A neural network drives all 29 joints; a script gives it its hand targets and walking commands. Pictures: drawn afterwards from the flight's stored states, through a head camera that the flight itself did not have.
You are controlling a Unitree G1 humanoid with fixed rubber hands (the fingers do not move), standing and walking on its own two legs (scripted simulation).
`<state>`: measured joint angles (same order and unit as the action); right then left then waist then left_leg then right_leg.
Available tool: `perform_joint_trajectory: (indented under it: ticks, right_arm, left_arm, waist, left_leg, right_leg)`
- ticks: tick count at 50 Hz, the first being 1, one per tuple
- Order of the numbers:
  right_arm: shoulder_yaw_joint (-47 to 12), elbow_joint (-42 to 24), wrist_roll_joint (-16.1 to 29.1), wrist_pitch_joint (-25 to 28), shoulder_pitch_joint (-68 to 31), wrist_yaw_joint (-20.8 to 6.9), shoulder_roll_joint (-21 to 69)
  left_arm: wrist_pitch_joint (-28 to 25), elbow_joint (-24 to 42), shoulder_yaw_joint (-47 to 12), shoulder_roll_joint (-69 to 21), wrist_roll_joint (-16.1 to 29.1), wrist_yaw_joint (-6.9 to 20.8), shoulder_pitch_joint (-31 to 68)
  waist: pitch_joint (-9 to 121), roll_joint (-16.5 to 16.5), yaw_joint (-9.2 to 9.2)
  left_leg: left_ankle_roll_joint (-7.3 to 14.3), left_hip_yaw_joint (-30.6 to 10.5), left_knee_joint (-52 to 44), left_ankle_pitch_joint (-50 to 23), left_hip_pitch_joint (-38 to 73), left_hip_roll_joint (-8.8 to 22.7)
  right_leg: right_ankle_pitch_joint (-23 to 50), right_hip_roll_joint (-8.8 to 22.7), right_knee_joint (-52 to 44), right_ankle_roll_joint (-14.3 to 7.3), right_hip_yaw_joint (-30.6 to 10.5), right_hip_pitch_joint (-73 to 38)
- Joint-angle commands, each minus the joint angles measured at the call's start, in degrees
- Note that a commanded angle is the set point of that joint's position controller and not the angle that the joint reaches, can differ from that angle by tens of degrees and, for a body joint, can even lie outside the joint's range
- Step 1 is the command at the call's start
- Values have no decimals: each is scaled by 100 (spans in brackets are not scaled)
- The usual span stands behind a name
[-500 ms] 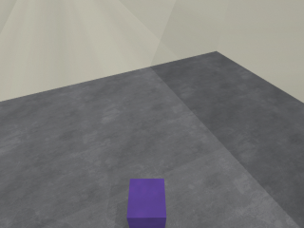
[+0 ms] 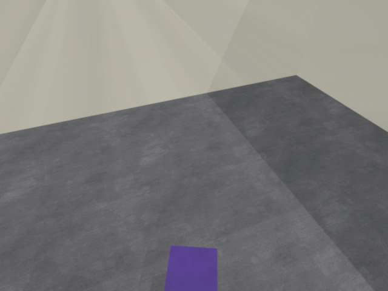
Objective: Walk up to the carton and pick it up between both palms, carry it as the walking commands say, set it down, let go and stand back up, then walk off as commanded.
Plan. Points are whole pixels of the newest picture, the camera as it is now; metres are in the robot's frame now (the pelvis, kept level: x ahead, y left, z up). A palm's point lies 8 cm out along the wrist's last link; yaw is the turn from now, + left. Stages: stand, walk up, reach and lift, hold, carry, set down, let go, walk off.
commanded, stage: walk off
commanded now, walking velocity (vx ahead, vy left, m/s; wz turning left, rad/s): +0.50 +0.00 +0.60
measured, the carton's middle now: (192, 284) +0.38 +0.02 -0.64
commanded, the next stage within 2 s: stand in 0.46 s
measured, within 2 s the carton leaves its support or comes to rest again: neither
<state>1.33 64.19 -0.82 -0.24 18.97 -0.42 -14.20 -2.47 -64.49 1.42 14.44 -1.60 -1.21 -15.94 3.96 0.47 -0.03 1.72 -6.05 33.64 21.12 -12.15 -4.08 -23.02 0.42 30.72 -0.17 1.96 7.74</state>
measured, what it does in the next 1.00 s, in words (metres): walks ahead, turning left: left foot, then right foot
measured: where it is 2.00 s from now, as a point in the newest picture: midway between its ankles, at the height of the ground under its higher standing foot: outside the picture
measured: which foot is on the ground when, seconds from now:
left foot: up 0.00-0.30, down 0.32-0.78, up 0.80-1.00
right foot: down 0.00-0.36, up 0.38-0.76, down 0.78-1.00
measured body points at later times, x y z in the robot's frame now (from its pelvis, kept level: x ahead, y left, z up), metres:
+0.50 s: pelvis +0.21 +0.08 -0.01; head +0.26 +0.09 +0.43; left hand +0.21 +0.35 -0.16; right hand +0.38 -0.12 -0.16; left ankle +0.29 +0.19 -0.73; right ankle +0.08 -0.14 -0.59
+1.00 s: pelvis +0.27 +0.05 +0.00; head +0.28 +0.03 +0.45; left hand +0.28 +0.28 -0.14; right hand +0.39 -0.16 -0.16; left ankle +0.23 +0.17 -0.72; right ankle +0.30 -0.07 -0.73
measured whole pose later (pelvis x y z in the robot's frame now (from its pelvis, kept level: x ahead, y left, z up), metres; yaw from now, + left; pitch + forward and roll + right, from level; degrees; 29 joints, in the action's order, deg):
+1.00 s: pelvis +0.27 +0.05 +0.00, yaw +23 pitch -2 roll -1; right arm 3.5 58.5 -1.5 -1.1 14.6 0.4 -11.7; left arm 0.5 -58.8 1.7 5.6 -1.2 -1.6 -7.8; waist -2.3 3.3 -2.4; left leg -2.4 0.5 36.8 20.2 -14.8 2.1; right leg -18.0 2.1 29.4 0.6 4.9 9.0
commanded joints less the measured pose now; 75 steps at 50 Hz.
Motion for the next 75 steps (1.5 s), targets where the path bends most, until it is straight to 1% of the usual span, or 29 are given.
perform_joint_trajectory:
  ticks: [1,3,8,12,14,16,17,18,20,21,25,28,31,34,36,37,39,40,41,43,49,51,53,57,61,62,64,66,75]
  right_arm:
    - [138,-1277,-173,319,-1996,-48,-576]
    - [128,-1348,-279,412,-2265,-48,-588]
    - [62,-1662,2,186,-2114,-202,-99]
    - [-45,-1642,-101,136,-1927,-409,113]
    - [220,-1186,-97,138,-629,-296,-463]
    - [425,-830,-137,202,853,-192,-760]
    - [587,-700,-204,178,1478,-118,-1479]
    - [579,-760,-161,166,1156,-97,-1515]
    - [704,-926,-66,230,316,56,-1687]
    - [499,-821,-108,331,521,146,-1046]
    - [672,-807,-68,417,-105,210,-1328]
    - [553,-975,-41,470,-207,200,-801]
    - [503,-1130,-7,416,-533,159,-698]
    - [488,-1281,-102,300,-851,136,-518]
    - [347,-1084,-37,163,-302,150,-4]
    - [471,-984,-73,130,-305,144,-592]
    - [468,-1034,40,120,-276,112,-356]
    - [423,-1152,119,96,-63,136,-62]
    - [396,-1158,42,61,-197,203,-131]
    - [408,-996,-41,22,-79,103,-389]
    - [220,-733,-83,-52,-86,145,38]
    - [307,-711,-89,63,-187,258,-137]
    - [287,-680,-106,145,-18,255,-315]
    - [87,-380,-3,79,-295,283,127]
    - [107,-387,4,99,-587,377,-37]
    - [167,-386,-18,100,-448,370,-240]
    - [125,-201,-8,109,-289,361,-7]
    - [125,-203,3,74,-240,383,-164]
    - [51,-88,-6,162,-239,294,134]
  left_arm:
    - [-165,-256,297,1145,0,-133,-1661]
    - [-299,-232,238,636,-95,-144,-1970]
    - [-379,227,276,778,-115,-69,-654]
    - [-486,62,199,628,55,-87,-464]
    - [-509,115,264,918,161,34,-516]
    - [-427,347,217,826,176,96,-185]
    - [-380,641,198,448,220,120,-353]
    - [-381,812,233,647,196,172,-497]
    - [-410,1039,269,577,126,191,505]
    - [-360,651,397,810,106,197,518]
    - [-66,895,278,209,117,169,104]
    - [88,987,296,111,101,74,319]
    - [222,1211,176,-213,153,53,438]
    - [314,1210,264,180,121,-9,785]
    - [370,1371,396,503,51,97,1686]
    - [403,1361,376,348,99,113,1326]
    - [229,1169,329,514,-3,-46,629]
    - [231,1084,418,958,-70,-87,768]
    - [288,1218,408,1051,-42,-85,1167]
    - [230,1284,345,609,-28,-73,1735]
    - [209,879,255,255,78,-56,1090]
    - [182,760,296,240,137,-67,538]
    - [143,611,338,200,73,-66,112]
    - [236,355,336,89,39,-29,261]
    - [272,319,370,140,26,-72,229]
    - [235,248,364,223,31,-63,50]
    - [261,104,430,207,68,-39,-8]
    - [287,42,367,106,34,-58,-215]
    - [297,-215,222,-158,21,-115,-546]
  waist:
    - [-1464,-1689,991]
    - [-1293,-681,1053]
    - [-1631,-835,353]
    - [-1583,-678,-57]
    - [-672,-550,-497]
    - [-52,-259,-1363]
    - [679,1548,-1268]
    - [1300,1337,-860]
    - [183,317,-744]
    - [-271,-433,-904]
    - [458,417,-73]
    - [418,-33,162]
    - [723,1170,329]
    - [654,915,157]
    - [295,-43,-183]
    - [537,189,56]
    - [678,195,221]
    - [335,-1179,-75]
    - [-52,-1365,-26]
    - [-448,-1212,-238]
    - [-560,-1296,-173]
    - [-623,-184,-45]
    - [-161,-231,-4]
    - [-768,554,-50]
    - [-536,-50,95]
    - [-877,457,63]
    - [-901,-59,7]
    - [-1169,356,16]
    - [-876,23,26]
  left_leg:
    - [-76,654,2045,861,-4580,284]
    - [-21,594,3269,1056,-4783,789]
    - [-200,669,3027,379,-3721,1301]
    - [-162,1719,1043,-1519,-1140,683]
    - [112,1990,1204,-848,162,86]
    - [698,1407,574,-985,1843,123]
    - [1388,-1292,-164,-1216,2896,1882]
    - [1849,-3531,-1181,-1251,3084,2706]
    - [1615,-2768,-1476,-441,1874,2476]
    - [967,-2286,-1586,-1942,986,1721]
    - [1008,-1227,-829,-3787,1914,1526]
    - [867,-932,-982,-5048,1192,1405]
    - [876,-915,-1262,-3924,469,1387]
    - [903,-739,-1297,-2495,-392,1415]
    - [524,-559,-1244,-2047,-747,949]
    - [533,-546,-879,-2223,56,961]
    - [-14,-211,74,-1860,-686,712]
    - [-269,283,579,-40,-2005,184]
    - [-339,436,1150,758,-1683,418]
    - [-323,375,1055,327,-811,637]
    - [-436,727,-237,-178,-69,660]
    - [-425,471,-1116,-2043,509,899]
    - [-227,94,-775,-3738,1253,1462]
    - [-113,313,-1275,-2162,392,1071]
    - [-65,244,-1283,-2010,565,1074]
    - [-11,205,-1382,-2122,445,1064]
    - [29,106,-1497,-1887,450,1145]
    - [36,147,-1719,-1188,206,1029]
    - [93,73,-1785,-980,203,956]
  right_leg:
    - [1188,2707,-1806,-951,-2698,-2682]
    - [3858,2749,-1174,-995,-2248,-2728]
    - [833,2165,-2460,-555,-469,-615]
    - [3061,1456,-1944,-245,985,528]
    - [6036,1424,-202,-153,1239,148]
    - [5577,1267,2558,95,1191,1276]
    - [1303,260,4923,379,1269,2483]
    - [-907,-45,6001,337,248,3022]
    - [-197,734,5498,119,-468,3311]
    - [-268,229,5115,214,-77,2629]
    - [25,453,4146,251,-263,2511]
    - [-50,474,3243,398,-294,1932]
    - [-729,315,2151,429,-318,1164]
    - [225,293,1260,455,-27,457]
    - [650,50,851,435,31,189]
    - [448,-80,63,426,145,316]
    - [943,885,-1252,159,-727,-803]
    - [1525,2227,-1512,-187,-1881,-1142]
    - [1625,2692,-1613,-784,-1947,-20]
    - [2464,1831,-1514,-600,-1182,646]
    - [3230,1218,-996,-417,-537,266]
    - [2777,1019,-808,-141,-457,474]
    - [2429,770,-615,65,-357,527]
    - [1853,637,-984,38,-194,274]
    - [2028,627,-1286,101,-53,110]
    - [2094,682,-1225,33,-165,251]
    - [1715,604,-1323,156,-52,169]
    - [1419,610,-1370,163,-67,252]
    - [1483,656,-1444,103,-90,-39]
